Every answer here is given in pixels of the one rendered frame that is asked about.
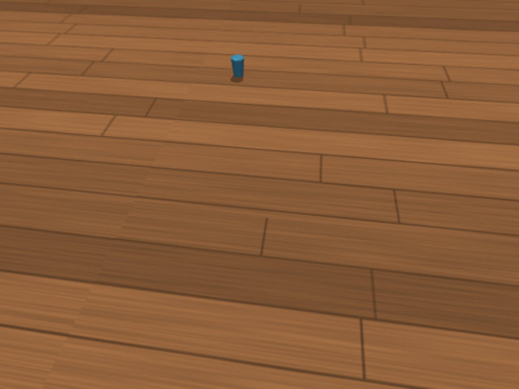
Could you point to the cup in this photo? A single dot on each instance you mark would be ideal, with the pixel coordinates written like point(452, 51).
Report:
point(237, 64)

